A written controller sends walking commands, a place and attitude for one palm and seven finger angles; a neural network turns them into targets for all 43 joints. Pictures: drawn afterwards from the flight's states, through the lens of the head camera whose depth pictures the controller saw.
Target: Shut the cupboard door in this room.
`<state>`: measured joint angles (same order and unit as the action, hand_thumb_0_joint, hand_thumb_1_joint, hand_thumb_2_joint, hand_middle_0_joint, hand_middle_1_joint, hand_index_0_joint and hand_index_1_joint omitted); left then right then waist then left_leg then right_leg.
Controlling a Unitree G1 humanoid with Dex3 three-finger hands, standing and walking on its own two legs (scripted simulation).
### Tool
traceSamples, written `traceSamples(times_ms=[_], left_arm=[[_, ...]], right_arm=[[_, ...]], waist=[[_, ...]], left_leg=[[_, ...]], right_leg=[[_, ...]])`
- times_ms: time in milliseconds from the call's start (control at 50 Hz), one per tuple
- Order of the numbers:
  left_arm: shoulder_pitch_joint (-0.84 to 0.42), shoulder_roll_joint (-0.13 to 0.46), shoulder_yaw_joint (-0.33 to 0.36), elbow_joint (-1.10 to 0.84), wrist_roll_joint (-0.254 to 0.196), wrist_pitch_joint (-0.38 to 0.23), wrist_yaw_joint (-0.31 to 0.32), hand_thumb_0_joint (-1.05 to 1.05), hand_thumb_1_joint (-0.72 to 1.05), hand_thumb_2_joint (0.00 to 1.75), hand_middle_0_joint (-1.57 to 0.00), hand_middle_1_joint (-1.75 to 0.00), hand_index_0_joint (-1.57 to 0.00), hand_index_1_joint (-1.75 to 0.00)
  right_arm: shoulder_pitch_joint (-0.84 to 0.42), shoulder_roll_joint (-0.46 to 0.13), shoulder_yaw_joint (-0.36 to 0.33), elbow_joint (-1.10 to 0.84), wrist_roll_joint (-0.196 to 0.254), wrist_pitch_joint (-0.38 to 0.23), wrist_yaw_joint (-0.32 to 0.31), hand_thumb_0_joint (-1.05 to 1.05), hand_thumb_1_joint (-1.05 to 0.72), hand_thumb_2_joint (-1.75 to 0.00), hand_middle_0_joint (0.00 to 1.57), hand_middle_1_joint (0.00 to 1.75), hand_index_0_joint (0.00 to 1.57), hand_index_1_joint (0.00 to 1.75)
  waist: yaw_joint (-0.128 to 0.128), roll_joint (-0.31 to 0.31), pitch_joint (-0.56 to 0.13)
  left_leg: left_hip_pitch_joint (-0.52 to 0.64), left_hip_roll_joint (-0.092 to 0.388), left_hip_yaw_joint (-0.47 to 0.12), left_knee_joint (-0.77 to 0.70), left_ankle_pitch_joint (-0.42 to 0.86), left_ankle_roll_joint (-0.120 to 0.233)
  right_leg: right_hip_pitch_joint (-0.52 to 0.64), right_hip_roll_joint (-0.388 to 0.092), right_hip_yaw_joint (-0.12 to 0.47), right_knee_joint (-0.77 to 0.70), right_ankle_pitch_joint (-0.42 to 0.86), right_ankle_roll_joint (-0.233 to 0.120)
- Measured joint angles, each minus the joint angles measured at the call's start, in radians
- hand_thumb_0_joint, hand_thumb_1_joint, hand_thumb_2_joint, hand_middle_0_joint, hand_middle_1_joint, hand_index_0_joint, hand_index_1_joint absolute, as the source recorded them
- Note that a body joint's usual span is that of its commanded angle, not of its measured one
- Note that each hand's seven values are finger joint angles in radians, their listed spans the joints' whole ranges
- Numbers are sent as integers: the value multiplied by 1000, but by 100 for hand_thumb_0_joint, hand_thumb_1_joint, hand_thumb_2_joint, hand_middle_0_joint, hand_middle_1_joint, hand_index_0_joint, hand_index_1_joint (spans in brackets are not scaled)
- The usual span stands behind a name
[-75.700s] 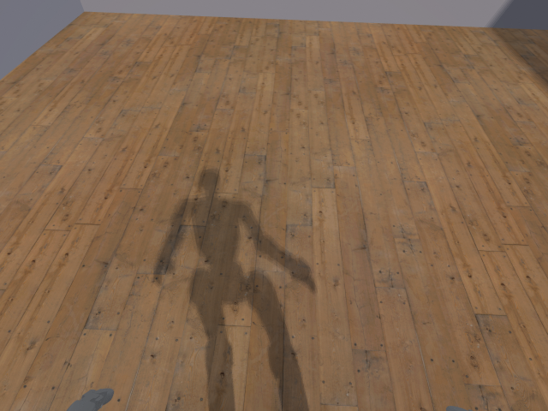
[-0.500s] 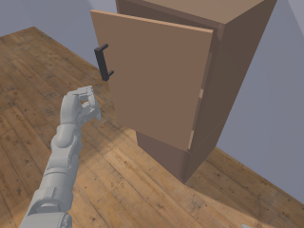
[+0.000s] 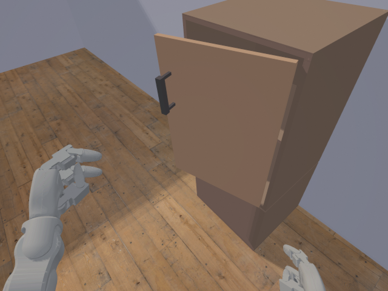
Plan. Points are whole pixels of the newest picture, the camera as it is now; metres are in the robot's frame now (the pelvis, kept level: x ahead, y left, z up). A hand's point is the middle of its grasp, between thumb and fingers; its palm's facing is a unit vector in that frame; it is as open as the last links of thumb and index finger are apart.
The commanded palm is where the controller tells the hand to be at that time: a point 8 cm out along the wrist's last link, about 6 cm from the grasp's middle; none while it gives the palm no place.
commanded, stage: draw the hand back to the body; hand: left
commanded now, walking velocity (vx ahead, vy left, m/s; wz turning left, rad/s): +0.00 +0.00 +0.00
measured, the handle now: (166, 93) +0.68 +0.17 +0.07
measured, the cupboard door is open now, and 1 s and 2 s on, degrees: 17 17 17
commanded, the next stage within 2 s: step back with the hand held close in 0.62 s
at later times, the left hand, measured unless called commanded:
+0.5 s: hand (49, 208) +0.20 +0.26 +0.15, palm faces +0.48 -0.79 -0.39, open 7.3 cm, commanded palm +0.15 +0.30 +0.17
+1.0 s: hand (55, 204) +0.21 +0.26 +0.15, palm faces +0.37 -0.79 -0.49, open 7.4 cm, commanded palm +0.15 +0.30 +0.17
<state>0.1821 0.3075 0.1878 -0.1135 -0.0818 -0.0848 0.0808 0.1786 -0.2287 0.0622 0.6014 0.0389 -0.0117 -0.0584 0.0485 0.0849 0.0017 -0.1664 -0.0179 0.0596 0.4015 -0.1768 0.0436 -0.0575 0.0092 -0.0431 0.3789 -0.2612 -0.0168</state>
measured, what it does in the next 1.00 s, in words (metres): stands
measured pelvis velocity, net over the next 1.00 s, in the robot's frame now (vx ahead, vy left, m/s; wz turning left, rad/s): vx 0.01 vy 0.00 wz -0.01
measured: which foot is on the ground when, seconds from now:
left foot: down 0.00-1.00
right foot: down 0.00-1.00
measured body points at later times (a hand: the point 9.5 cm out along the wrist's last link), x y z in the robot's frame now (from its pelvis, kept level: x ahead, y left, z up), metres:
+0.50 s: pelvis +0.01 -0.01 +0.00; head -0.01 -0.04 +0.45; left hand +0.17 +0.30 +0.17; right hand +0.21 -0.23 -0.09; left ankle +0.03 +0.09 -0.74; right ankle -0.03 -0.11 -0.74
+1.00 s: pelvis +0.01 +0.00 +0.00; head +0.01 -0.03 +0.44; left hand +0.18 +0.30 +0.18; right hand +0.19 -0.25 -0.10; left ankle +0.03 +0.09 -0.74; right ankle -0.03 -0.11 -0.74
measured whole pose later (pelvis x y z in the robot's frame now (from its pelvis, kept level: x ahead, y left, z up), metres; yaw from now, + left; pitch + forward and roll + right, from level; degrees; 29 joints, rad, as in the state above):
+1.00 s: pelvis +0.01 +0.00 +0.00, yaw +0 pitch +1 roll -1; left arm 0.53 0.39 0.36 -0.41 -0.07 -0.12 0.10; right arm 0.17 -0.27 -0.01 0.59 0.03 0.04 -0.08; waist 0.02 0.08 -0.02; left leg -0.29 0.00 0.06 0.49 -0.22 0.04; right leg -0.17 0.02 -0.04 0.45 -0.29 -0.01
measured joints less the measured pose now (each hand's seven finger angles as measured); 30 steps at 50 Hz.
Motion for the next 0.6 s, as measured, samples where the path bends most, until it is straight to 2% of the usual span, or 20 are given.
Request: traceSamples(times_ms=[140, 300, 420, 500, 600], left_arm=[[170, 19, 74, -115, -2, 3, -3, 2, 89, 90, -57, -71, -58, -71], [331, 51, 170, -236, -3, -9, 14, 2, 89, 90, -36, -47, -37, -47], [289, 20, 156, -218, 6, -9, 30, 2, 89, 90, -26, -36, -27, -36], [266, 9, 138, -205, 7, -1, 28, 2, 89, 90, -23, -33, -24, -33], [283, 25, 132, -229, 6, 0, 20, 2, 89, 90, -21, -31, -22, -31]], right_arm=[[21, -2, -14, 19, -6, 2, 5, 1, -90, -90, 20, 30, 21, 30], [34, -19, -43, 23, -10, -29, 2, 1, -90, -90, 20, 30, 21, 30], [18, -32, -52, 32, -12, -51, -6, 1, -90, -90, 20, 30, 20, 30], [5, -18, -45, 31, -15, -54, -9, 1, -90, -90, 20, 30, 21, 30], [7, -2, -36, 24, -18, -59, -6, 1, -90, -90, 20, 30, 21, 30]], waist=[[-1, 2, -9], [11, 2, -23], [29, 9, -13], [25, -3, -12], [14, -14, -21]], left_leg=[[19, -1, 3, -4, -13, 0], [17, 2, -1, 17, -34, -3], [14, -7, -11, 13, -28, -2], [14, -6, -11, 5, -23, -5], [19, 4, -7, 8, -30, -12]], right_leg=[[21, -1, 4, -11, -8, 2], [29, 2, 0, -7, -22, 0], [23, -5, -11, 4, -28, 1], [17, -4, -10, 7, -29, -3], [24, 5, -5, 1, -30, -9]])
